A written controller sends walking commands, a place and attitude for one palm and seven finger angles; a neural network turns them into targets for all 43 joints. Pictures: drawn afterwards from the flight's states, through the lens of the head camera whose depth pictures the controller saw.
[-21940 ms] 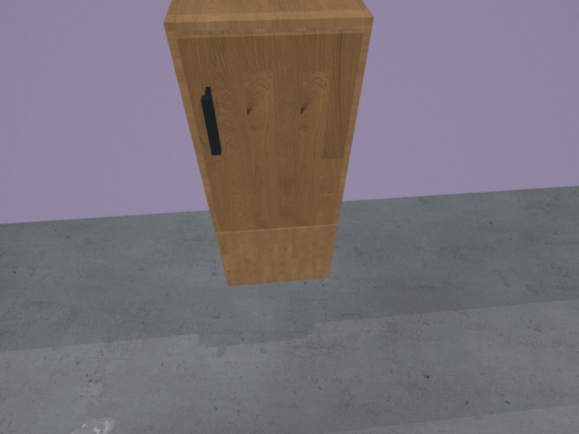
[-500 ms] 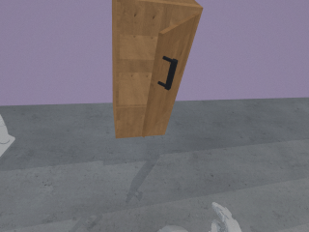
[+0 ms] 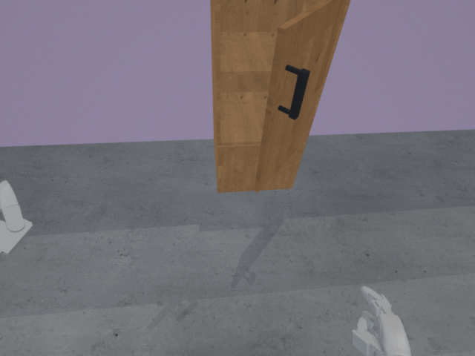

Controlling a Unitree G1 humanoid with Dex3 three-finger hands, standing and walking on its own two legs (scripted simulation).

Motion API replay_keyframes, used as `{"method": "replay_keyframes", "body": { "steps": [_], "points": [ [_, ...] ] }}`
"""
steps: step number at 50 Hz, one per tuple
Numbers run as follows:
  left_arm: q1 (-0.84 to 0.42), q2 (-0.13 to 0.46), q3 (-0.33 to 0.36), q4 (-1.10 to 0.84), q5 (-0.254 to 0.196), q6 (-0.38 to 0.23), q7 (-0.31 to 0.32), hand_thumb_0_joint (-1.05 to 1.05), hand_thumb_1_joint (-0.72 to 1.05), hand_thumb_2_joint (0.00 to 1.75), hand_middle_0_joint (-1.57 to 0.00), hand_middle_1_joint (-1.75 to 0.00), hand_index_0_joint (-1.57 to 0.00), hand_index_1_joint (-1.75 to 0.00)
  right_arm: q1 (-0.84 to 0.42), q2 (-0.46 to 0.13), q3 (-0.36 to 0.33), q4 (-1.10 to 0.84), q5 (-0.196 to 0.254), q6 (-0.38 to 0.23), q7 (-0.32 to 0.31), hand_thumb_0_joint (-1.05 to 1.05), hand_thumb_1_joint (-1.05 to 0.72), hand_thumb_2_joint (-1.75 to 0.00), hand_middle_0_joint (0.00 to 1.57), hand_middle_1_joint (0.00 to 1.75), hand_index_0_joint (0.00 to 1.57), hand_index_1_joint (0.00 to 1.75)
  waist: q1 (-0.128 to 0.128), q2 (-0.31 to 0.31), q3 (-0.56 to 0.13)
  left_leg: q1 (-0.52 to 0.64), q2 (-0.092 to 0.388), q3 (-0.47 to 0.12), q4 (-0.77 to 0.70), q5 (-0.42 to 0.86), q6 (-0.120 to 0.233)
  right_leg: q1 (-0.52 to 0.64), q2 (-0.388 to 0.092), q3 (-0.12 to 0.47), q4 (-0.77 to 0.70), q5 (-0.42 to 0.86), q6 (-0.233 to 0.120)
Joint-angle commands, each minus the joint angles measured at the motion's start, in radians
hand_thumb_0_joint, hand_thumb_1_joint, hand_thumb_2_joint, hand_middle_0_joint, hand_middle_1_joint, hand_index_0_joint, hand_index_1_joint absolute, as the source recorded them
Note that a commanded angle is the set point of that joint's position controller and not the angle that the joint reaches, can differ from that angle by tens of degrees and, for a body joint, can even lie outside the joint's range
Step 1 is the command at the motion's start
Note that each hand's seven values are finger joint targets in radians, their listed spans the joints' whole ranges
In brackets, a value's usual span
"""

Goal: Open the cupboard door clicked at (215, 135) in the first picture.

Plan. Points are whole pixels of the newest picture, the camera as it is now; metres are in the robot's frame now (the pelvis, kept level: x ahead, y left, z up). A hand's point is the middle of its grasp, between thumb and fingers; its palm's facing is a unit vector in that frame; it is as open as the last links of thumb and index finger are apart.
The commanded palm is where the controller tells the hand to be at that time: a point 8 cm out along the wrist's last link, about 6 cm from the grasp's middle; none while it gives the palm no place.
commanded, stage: let the arm hang, fingers relaxed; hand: left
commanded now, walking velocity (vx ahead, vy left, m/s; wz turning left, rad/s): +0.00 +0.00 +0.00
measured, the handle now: (292, 92) +0.74 -0.10 +0.04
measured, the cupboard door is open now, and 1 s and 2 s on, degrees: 47 47 47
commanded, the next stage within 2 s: look to check the result in 1.20 s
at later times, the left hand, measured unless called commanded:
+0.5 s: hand out of the picture +0.03 +0.19 -0.16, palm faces +0.09 -0.98 -0.20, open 6.9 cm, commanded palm none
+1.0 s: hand out of the picture +0.02 +0.19 -0.16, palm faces +0.03 -0.98 -0.18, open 7.3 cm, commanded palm none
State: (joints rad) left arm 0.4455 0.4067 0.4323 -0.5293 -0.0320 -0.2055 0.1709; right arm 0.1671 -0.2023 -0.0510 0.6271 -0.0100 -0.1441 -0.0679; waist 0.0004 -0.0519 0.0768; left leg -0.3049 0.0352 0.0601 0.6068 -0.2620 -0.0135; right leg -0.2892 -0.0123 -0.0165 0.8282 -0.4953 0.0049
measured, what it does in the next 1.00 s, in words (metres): stands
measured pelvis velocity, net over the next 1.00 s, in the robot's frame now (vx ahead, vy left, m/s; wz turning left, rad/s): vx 0.03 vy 0.04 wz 0.00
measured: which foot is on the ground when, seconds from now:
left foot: down 0.00-1.00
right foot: down 0.00-1.00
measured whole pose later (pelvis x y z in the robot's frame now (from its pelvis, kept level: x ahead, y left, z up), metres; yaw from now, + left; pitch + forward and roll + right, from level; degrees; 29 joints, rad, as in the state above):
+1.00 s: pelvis +0.03 +0.04 +0.02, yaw +0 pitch -2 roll +0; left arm 0.28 0.11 0.00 1.16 0.01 0.00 0.04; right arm 0.31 -0.10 0.00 1.16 -0.02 0.00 -0.03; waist -0.01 0.02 0.04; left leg -0.15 -0.01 0.10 0.40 -0.22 0.03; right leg -0.12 -0.05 -0.06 0.42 -0.26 0.02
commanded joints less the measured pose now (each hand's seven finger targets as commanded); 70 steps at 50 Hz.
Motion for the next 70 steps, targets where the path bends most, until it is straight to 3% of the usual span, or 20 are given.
{"method": "replay_keyframes", "body": {
  "steps": [1,3,4,5,6,7,9,11,12,14,15,16,17,18,20,24,27,32,44,70],
  "points": [
    [0.147,0.18,0.163,-0.191,-0.006,-0.069,0.009,0.0,0.9,0.9,-0.2,-0.3,-0.2,-0.3,-0.033,-0.112,-0.01,-0.148,0.019,-0.038,0.027,0.0,-0.9,-0.9,0.2,0.3,0.2,0.3,0.001,0.281,-0.117,-0.01,0.198,-0.165,-0.253,0.063,0.126,0.083,0.003,-0.046,-0.201,0.098,0.008],
    [0.192,0.164,0.154,-0.126,-0.012,-0.06,0.0,0.0,0.9,0.9,-0.2,-0.3,-0.2,-0.3,-0.044,-0.107,-0.004,-0.164,0.027,-0.021,0.028,0.0,-0.9,-0.9,0.2,0.3,0.2,0.3,-0.002,0.165,-0.116,-0.123,0.114,-0.057,-0.166,-0.103,0.066,0.224,0.004,-0.039,-0.38,0.213,0.003],
    [0.164,0.177,0.152,-0.119,-0.012,-0.06,-0.002,0.0,0.9,0.9,-0.2,-0.3,-0.2,-0.3,-0.048,-0.103,-0.005,-0.173,0.026,-0.008,0.026,0.0,-0.9,-0.9,0.2,0.3,0.2,0.3,-0.015,0.053,-0.095,-0.168,0.057,-0.035,-0.062,-0.153,0.035,0.215,-0.061,0.102,-0.475,0.195,-0.033],
    [0.078,-0.036,-0.287,0.614,0.102,0.117,-0.141,0.0,0.9,0.9,-0.2,-0.3,-0.2,-0.3,-0.049,-0.157,-0.011,0.047,0.016,-0.006,0.098,0.0,-0.9,-0.9,0.2,0.3,0.2,0.3,-0.025,-0.048,-0.13,-0.217,0.019,0.013,0.181,-0.105,-0.004,0.082,-0.296,0.231,-0.389,0.526,-0.099],
    [0.041,-0.06,-0.291,0.652,0.08,0.166,-0.161,0.0,0.9,0.9,-0.2,-0.3,-0.2,-0.3,0.021,-0.102,-0.006,0.037,0.013,0.057,0.088,0.0,-0.9,-0.9,0.2,0.3,0.2,0.3,-0.03,-0.086,-0.161,-0.138,0.055,-0.06,0.221,-0.248,-0.004,-0.006,-0.308,0.247,-0.386,0.61,-0.138],
    [-0.006,-0.071,-0.304,0.68,0.074,0.176,-0.166,0.0,0.9,0.9,-0.2,-0.3,-0.2,-0.3,0.049,-0.086,0.007,0.025,0.006,0.093,0.082,0.0,-0.9,-0.9,0.2,0.3,0.2,0.3,-0.031,-0.152,-0.151,-0.161,0.026,-0.04,0.245,-0.261,0.001,0.011,-0.283,0.202,-0.381,0.592,-0.153],
    [-0.053,-0.066,-0.322,0.776,0.073,0.18,-0.159,0.0,0.9,0.9,-0.2,-0.3,-0.2,-0.3,0.038,-0.1,0.006,0.014,-0.007,0.119,0.084,0.0,-0.9,-0.9,0.2,0.3,0.2,0.3,-0.013,-0.252,-0.123,-0.225,-0.008,-0.013,0.225,-0.256,0.01,0.161,-0.255,0.132,-0.324,0.884,-0.176],
    [-0.076,-0.051,-0.334,0.909,0.071,0.185,-0.152,0.0,0.9,0.9,-0.2,-0.3,-0.2,-0.3,0.008,-0.093,0.002,0.031,-0.013,0.142,0.081,0.0,-0.9,-0.9,0.2,0.3,0.2,0.3,0.005,-0.302,-0.122,-0.186,-0.034,0.004,0.155,-0.232,0.013,0.243,-0.226,0.09,-0.308,1.109,-0.153],
    [-0.094,-0.046,-0.34,0.977,0.069,0.189,-0.149,0.0,0.9,0.9,-0.2,-0.3,-0.2,-0.3,0.011,-0.087,0.001,0.055,-0.014,0.151,0.077,0.0,-0.9,-0.9,0.2,0.3,0.2,0.3,0.003,-0.291,-0.12,-0.138,-0.038,0.004,0.109,-0.196,0.013,0.242,-0.214,0.075,-0.32,1.104,-0.139],
    [-0.133,-0.038,-0.353,1.105,0.056,0.192,-0.145,0.0,0.9,0.9,-0.2,-0.3,-0.2,-0.3,0.05,-0.072,0.007,0.122,-0.015,0.157,0.072,0.0,-0.9,-0.9,0.2,0.3,0.2,0.3,-0.012,-0.177,-0.132,-0.031,-0.028,-0.004,-0.035,-0.076,0.014,0.234,-0.196,0.073,-0.321,1.018,-0.109],
    [-0.158,-0.044,-0.361,1.164,0.048,0.193,-0.144,0.0,0.9,0.9,-0.2,-0.3,-0.2,-0.3,0.089,-0.076,0.011,0.164,-0.015,0.154,0.068,0.0,-0.9,-0.9,0.2,0.3,0.2,0.3,-0.031,-0.102,-0.145,0.073,0.0,-0.029,-0.121,0.125,0.023,0.183,-0.176,0.056,-0.309,0.887,-0.076],
    [-0.159,-0.071,-0.372,1.214,0.041,0.196,-0.146,0.0,0.9,0.9,-0.2,-0.3,-0.2,-0.3,0.094,-0.094,0.016,0.197,-0.019,0.147,0.061,0.0,-0.9,-0.9,0.2,0.3,0.2,0.3,-0.022,0.035,-0.155,0.165,0.061,-0.086,-0.14,0.34,0.043,0.112,-0.134,0.038,-0.306,0.697,-0.039],
    [-0.161,-0.098,-0.382,1.262,0.044,0.203,-0.144,0.0,0.9,0.9,-0.2,-0.3,-0.2,-0.3,0.08,-0.102,0.026,0.228,-0.023,0.147,0.059,0.0,-0.9,-0.9,0.2,0.3,0.2,0.3,-0.006,0.146,-0.133,0.14,0.101,-0.108,-0.146,0.348,0.058,0.092,-0.1,0.024,-0.351,0.452,-0.025],
    [-0.167,-0.092,-0.385,1.319,0.043,0.208,-0.144,0.0,0.9,0.9,-0.2,-0.3,-0.2,-0.3,0.066,-0.094,0.032,0.255,-0.017,0.148,0.056,0.0,-0.9,-0.9,0.2,0.3,0.2,0.3,-0.002,0.237,-0.103,0.098,0.099,-0.118,-0.174,0.291,0.061,0.108,-0.085,0.019,-0.38,0.337,-0.024],
    [-0.144,-0.138,-0.373,1.404,0.04,0.209,-0.148,0.0,0.9,0.9,-0.2,-0.3,-0.2,-0.3,0.06,-0.055,0.034,0.29,-0.02,0.15,0.043,0.0,-0.9,-0.9,0.2,0.3,0.2,0.3,0.004,0.314,-0.056,0.054,0.093,-0.119,-0.249,0.096,0.058,0.121,-0.081,0.011,-0.443,0.271,-0.033],
    [-0.132,-0.14,-0.397,1.526,0.038,0.194,-0.149,0.0,0.9,0.9,-0.2,-0.3,-0.2,-0.3,0.126,-0.045,0.034,0.36,-0.009,0.145,0.034,0.0,-0.9,-0.9,0.2,0.3,0.2,0.3,-0.004,0.13,-0.089,0.128,0.076,-0.084,-0.224,0.206,0.047,0.164,-0.102,0.024,-0.476,0.439,-0.049],
    [-0.116,-0.145,-0.406,1.583,0.035,0.19,-0.145,0.0,0.9,0.9,-0.2,-0.3,-0.2,-0.3,0.158,-0.046,0.037,0.405,-0.004,0.139,0.03,0.0,-0.9,-0.9,0.2,0.3,0.2,0.3,-0.007,0.113,-0.122,0.181,0.081,-0.076,-0.225,0.277,0.049,0.176,-0.106,0.013,-0.474,0.479,-0.043],
    [-0.101,-0.161,-0.416,1.649,0.036,0.193,-0.138,0.0,0.9,0.9,-0.2,-0.3,-0.2,-0.3,0.186,-0.034,0.043,0.457,-0.002,0.139,0.027,0.0,-0.9,-0.9,0.2,0.3,0.2,0.3,-0.008,0.053,-0.039,0.162,0.081,-0.075,-0.26,0.247,0.051,0.151,-0.104,0.009,-0.488,0.433,-0.035],
    [-0.076,-0.195,-0.414,1.687,0.039,0.197,-0.13,0.0,0.9,0.9,-0.2,-0.3,-0.2,-0.3,0.212,0.007,0.041,0.516,-0.006,0.139,0.03,0.0,-0.9,-0.9,0.2,0.3,0.2,0.3,-0.005,0.046,0.032,0.129,0.07,-0.07,-0.307,0.114,0.052,0.104,-0.102,0.017,-0.495,0.323,-0.028],
    [-0.052,-0.214,-0.412,1.697,0.039,0.189,-0.125,0.0,0.9,0.9,-0.2,-0.3,-0.2,-0.3,0.233,0.021,0.038,0.525,-0.004,0.133,0.026,0.0,-0.9,-0.9,0.2,0.3,0.2,0.3,-0.011,0.061,0.022,0.151,0.069,-0.064,-0.296,0.174,0.052,0.107,-0.101,0.024,-0.492,0.373,-0.026]
  ]
}}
